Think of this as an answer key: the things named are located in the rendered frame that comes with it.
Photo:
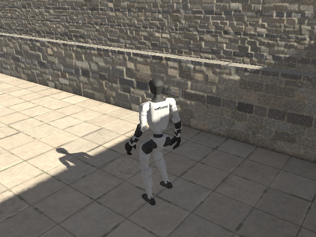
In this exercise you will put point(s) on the robot right upper arm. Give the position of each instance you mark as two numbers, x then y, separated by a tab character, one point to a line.
174	110

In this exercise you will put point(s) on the robot left shin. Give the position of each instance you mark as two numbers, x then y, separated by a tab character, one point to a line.
147	181

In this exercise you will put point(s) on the robot left upper arm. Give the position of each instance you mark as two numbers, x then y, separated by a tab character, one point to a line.
143	108

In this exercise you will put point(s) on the robot left forearm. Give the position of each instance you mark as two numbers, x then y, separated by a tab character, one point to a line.
136	136

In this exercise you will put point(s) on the robot left hand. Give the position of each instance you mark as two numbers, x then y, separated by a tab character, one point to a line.
129	148

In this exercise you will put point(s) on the robot right forearm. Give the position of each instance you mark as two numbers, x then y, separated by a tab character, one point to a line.
177	129

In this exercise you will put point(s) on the robot left foot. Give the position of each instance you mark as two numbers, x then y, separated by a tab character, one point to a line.
150	201

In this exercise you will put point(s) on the robot right hand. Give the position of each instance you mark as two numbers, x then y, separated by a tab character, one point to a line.
175	139

